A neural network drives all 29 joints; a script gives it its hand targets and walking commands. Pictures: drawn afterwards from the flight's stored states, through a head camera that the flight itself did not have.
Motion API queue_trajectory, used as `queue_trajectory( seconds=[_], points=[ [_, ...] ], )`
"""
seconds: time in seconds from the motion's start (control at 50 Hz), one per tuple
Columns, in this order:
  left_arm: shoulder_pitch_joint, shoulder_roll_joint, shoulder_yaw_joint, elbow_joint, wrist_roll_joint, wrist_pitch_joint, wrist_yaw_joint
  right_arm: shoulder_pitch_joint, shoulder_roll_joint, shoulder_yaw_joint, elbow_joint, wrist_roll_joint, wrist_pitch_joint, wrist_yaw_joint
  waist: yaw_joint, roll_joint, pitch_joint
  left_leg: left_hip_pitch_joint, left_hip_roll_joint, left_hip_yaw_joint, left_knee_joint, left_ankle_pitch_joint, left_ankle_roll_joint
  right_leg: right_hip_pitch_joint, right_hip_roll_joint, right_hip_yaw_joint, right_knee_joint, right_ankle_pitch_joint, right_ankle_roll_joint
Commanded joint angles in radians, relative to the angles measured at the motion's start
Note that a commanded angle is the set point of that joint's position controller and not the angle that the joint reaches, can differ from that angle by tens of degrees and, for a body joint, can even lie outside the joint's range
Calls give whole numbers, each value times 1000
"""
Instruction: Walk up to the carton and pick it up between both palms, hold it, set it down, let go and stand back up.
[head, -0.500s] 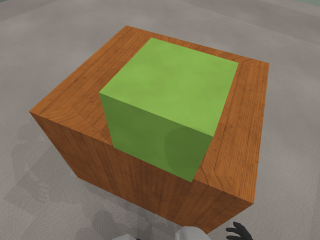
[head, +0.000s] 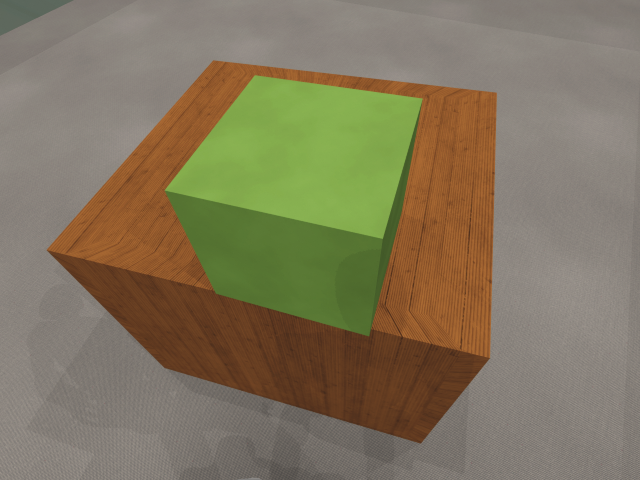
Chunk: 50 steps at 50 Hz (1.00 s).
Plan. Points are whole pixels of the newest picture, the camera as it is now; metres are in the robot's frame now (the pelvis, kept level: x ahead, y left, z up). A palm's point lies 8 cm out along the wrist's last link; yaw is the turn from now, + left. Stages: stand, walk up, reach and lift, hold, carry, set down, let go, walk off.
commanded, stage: walk up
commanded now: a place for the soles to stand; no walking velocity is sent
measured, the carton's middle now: (311, 203) +0.53 +0.01 +0.00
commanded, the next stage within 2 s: none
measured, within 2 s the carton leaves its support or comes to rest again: neither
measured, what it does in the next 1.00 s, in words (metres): steps on the spot: left foot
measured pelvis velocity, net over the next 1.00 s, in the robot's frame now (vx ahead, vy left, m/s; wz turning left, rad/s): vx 0.00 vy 0.01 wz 0.23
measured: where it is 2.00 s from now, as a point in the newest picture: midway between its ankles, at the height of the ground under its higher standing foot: outside the picture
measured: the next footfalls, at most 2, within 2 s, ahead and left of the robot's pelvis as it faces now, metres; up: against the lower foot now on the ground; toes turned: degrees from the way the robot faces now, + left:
left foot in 0.08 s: +0.02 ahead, +0.17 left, +0.00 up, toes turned +2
left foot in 1.56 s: +0.16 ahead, +0.32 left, +0.00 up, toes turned +11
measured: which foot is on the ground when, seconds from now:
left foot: up 0.00-0.06, down 0.08-1.00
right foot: down 0.00-1.00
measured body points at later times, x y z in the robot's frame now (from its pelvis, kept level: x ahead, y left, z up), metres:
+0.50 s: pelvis -0.02 +0.01 +0.00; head -0.03 +0.01 +0.45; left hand -0.04 +0.26 -0.15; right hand +0.02 -0.23 -0.15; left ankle -0.02 +0.17 -0.74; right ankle +0.01 -0.11 -0.74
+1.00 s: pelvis +0.00 +0.01 -0.01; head +0.00 +0.02 +0.44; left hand -0.01 +0.27 -0.16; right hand +0.07 -0.23 -0.15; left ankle -0.02 +0.17 -0.74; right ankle +0.01 -0.11 -0.74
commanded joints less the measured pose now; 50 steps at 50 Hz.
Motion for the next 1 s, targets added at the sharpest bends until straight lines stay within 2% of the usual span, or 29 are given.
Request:
queue_trajectory(
  seconds=[0.0,0.02,0.04,0.06,0.08,0.1,0.12,0.16,0.2,0.24,0.28,0.3,0.36,0.42,0.46,0.5,0.52,0.56,0.66,0.72,0.86,0.98],
  points=[
    [-13,190,40,-22,9,-8,-21,56,-1,11,-72,10,-61,-15,20,-192,-171,184,-39,61,-412,264,-12,133,-128,73,-61,309,-100],
    [-20,186,38,-18,8,-4,-30,73,-29,3,-70,9,-72,-19,11,-164,-170,274,-2,4,-409,341,7,55,-114,64,-40,252,-75],
    [-16,156,28,-13,4,-2,-38,95,-68,-5,-71,8,-82,-22,10,-126,-180,327,59,-81,-392,420,33,3,-75,32,-5,181,-40],
    [4,114,14,-11,2,1,-42,99,-110,-8,-69,9,-88,-19,31,-24,-174,340,147,-196,-401,486,69,-70,-26,-1,38,5,-9],
    [-3,74,-1,7,7,5,-45,105,-99,0,-54,20,-86,-17,33,-1,-140,296,170,-201,-437,418,94,-83,3,-17,11,-123,9],
    [-5,63,-8,10,4,6,-43,87,-139,-5,-45,22,-80,-13,35,31,-85,167,187,-200,-461,255,124,5,3,-29,-57,-97,13],
    [-29,91,-8,24,4,3,-38,73,-128,0,-40,19,-78,-8,24,57,-27,63,160,-210,-484,163,109,71,-6,-16,-79,-42,13],
    [-48,137,-3,41,8,0,-42,64,-97,14,-32,23,-76,-5,24,115,33,-6,97,-149,-515,101,73,103,-20,5,-94,-1,6],
    [-43,149,-2,68,7,-3,-44,65,-97,17,-20,26,-81,-6,28,142,64,19,93,-154,-518,100,71,69,-18,-12,-104,6,8],
    [-38,152,-9,88,4,-7,-41,88,-103,15,-8,30,-83,-1,24,138,51,31,91,-167,-523,66,74,85,-16,-23,-117,-12,15],
    [-46,158,-11,107,2,-8,-40,102,-106,14,2,29,-85,-1,16,102,42,31,91,-176,-531,10,76,91,-13,-27,-122,-31,17],
    [-40,160,-11,114,0,-9,-40,110,-106,16,7,31,-84,-1,17,101,41,24,89,-181,-533,-13,77,96,-10,-32,-124,-44,19],
    [-33,161,-14,133,-1,-9,-40,120,-107,16,19,31,-81,-2,13,65,47,11,77,-181,-509,-37,75,89,-16,-32,-145,-93,18],
    [-31,180,-13,145,-2,-7,-40,129,-96,21,22,27,-81,-4,11,22,27,21,50,-158,-461,-11,67,76,-41,-6,-186,-157,6],
    [-29,190,-11,153,-1,-5,-38,144,-85,25,24,22,-83,-4,6,-30,14,24,30,-142,-414,25,61,76,-61,12,-221,-197,-2],
    [-39,195,-11,159,-1,-1,-35,159,-66,32,27,19,-87,-7,-3,-71,25,37,6,-112,-365,93,52,51,-90,35,-265,-234,-15],
    [-43,204,-8,163,0,2,-34,171,-60,34,33,19,-88,-9,-6,-73,16,54,-1,-98,-350,118,49,48,-100,28,-275,-249,-21],
    [-50,204,-8,165,3,6,-31,178,-68,33,37,16,-91,-14,-7,-60,16,56,-2,-96,-342,147,48,53,-109,8,-264,-234,-30],
    [-50,200,-5,171,6,17,-28,195,-78,34,37,22,-96,-22,1,-39,13,9,15,-139,-352,228,50,121,-86,-75,-195,-129,-22],
    [-36,196,-4,173,4,19,-29,192,-93,30,37,24,-96,-26,9,16,-1,-2,23,-170,-349,287,51,151,-79,-95,-161,-71,-20],
    [-60,202,7,160,0,28,-28,187,-104,27,23,21,-96,-36,13,48,-40,-27,22,-209,-294,429,61,201,-74,-134,-93,36,-32],
    [-82,201,13,148,-1,41,-28,167,-121,18,1,21,-92,-41,13,59,-40,-65,21,-250,-277,411,72,199,-71,-141,-62,19,-38]
  ],
)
